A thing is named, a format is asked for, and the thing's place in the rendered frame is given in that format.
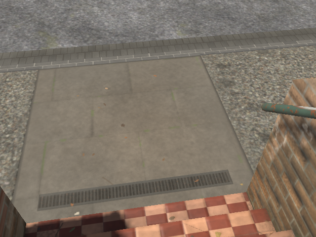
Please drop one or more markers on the stairs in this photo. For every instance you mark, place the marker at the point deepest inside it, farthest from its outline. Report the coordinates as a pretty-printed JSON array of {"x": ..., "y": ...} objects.
[{"x": 221, "y": 216}]

